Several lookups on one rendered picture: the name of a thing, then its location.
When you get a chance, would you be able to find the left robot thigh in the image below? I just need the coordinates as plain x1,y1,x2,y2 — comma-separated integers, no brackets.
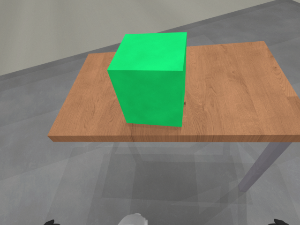
118,214,148,225

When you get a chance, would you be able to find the carton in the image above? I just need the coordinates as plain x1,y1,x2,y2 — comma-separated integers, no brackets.
107,32,187,127

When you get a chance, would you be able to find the table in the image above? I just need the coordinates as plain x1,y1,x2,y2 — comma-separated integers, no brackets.
47,41,300,192

